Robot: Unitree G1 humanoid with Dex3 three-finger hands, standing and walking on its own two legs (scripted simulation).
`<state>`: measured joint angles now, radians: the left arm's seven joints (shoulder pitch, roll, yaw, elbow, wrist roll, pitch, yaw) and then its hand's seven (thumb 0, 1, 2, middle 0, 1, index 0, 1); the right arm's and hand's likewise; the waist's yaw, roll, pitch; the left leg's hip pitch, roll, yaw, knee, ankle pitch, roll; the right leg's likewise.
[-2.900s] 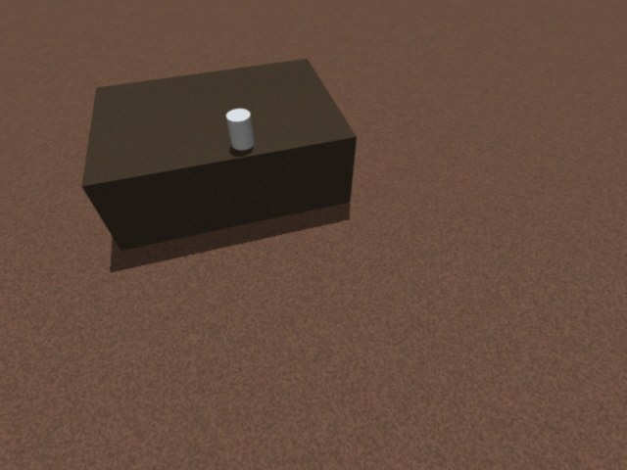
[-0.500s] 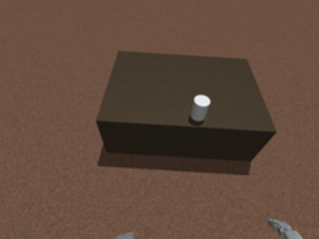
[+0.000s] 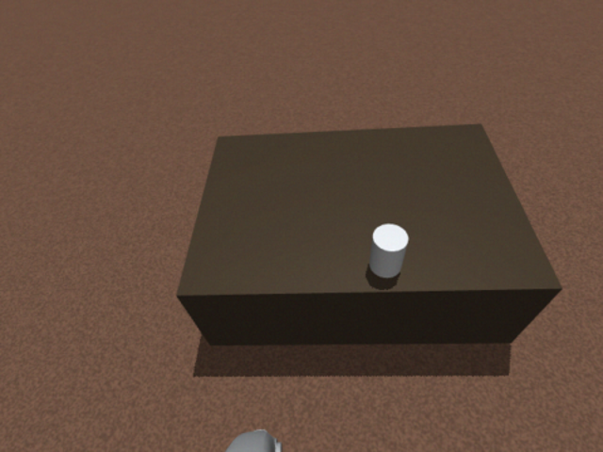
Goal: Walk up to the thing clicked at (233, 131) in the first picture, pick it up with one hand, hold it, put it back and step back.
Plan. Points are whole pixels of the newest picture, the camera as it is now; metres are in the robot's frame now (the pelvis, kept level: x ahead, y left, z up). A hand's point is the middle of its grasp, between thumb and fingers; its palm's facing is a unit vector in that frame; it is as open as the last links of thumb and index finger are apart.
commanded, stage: walk up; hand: right
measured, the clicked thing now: (387, 251) +0.64 -0.18 -0.34
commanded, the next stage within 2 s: none
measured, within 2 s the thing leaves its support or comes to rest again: neither
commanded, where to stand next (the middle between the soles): +0.26 +0.04 m, yaw -3 degrees
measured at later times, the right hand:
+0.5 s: hand (466, 407) +0.21 -0.21 -0.12, palm faces +0.01 +0.91 -0.40, open 7.4 cm
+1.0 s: hand (452, 385) +0.24 -0.21 -0.15, palm faces +0.00 +0.93 -0.36, open 7.4 cm
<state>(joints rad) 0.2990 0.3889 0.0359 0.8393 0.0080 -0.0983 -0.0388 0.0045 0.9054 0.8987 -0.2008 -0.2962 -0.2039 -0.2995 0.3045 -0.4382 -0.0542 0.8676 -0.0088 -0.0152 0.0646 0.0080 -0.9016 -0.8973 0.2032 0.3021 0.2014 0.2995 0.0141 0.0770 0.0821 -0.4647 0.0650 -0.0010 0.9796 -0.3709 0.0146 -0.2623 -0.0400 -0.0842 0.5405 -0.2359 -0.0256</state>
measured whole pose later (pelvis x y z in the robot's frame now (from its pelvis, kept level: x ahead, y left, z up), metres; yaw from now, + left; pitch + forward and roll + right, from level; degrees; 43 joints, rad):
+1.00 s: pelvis +0.21 +0.06 +0.00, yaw -3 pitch -2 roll +1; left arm 0.05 0.34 0.01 1.06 0.00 0.01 -0.02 0.01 0.91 0.90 -0.20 -0.30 -0.20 -0.30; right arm 0.18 -0.36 0.01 1.10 -0.01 -0.03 0.00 0.00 -0.90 -0.90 0.21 0.30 0.20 0.30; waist 0.00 -0.03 0.06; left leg -0.16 0.00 0.03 0.49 -0.30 -0.01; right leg -0.31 -0.04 -0.03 0.49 -0.15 0.00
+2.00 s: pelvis +0.23 +0.04 +0.01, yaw -1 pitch -2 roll +0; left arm 0.05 0.33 0.04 1.15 0.01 0.01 -0.02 0.01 0.91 0.90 -0.20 -0.30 -0.20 -0.30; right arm 0.11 -0.36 0.00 1.15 -0.01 -0.01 0.00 0.00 -0.90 -0.90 0.20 0.30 0.20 0.30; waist 0.01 0.00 0.06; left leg -0.06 0.03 0.00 0.32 -0.23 -0.03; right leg -0.21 -0.02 -0.07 0.34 -0.11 -0.01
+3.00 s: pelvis +0.24 +0.04 +0.01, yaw -1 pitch -2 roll +0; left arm 0.09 0.34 0.01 1.15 0.01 -0.01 -0.01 0.01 0.91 0.90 -0.20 -0.30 -0.20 -0.30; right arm 0.14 -0.36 0.01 1.11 -0.01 0.00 0.00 0.00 -0.90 -0.90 0.20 0.30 0.20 0.30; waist 0.01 0.01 0.04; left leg -0.02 0.03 -0.01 0.30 -0.24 -0.04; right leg -0.18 -0.02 -0.08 0.35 -0.13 -0.02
